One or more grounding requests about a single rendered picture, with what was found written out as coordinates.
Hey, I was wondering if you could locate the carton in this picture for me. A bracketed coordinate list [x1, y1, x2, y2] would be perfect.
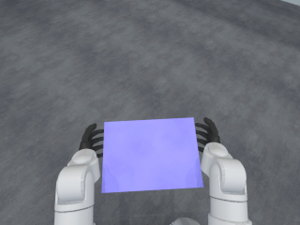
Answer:
[101, 117, 203, 193]

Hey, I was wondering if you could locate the right robot hand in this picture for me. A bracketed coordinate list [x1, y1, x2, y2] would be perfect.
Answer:
[195, 117, 220, 153]

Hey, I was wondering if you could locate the left robot forearm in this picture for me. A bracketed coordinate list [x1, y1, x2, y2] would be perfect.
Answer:
[54, 148, 100, 225]

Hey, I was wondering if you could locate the left robot hand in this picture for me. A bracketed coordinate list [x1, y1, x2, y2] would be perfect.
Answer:
[79, 123, 104, 158]

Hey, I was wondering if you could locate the right robot forearm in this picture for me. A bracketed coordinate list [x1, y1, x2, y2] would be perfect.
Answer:
[201, 142, 252, 225]

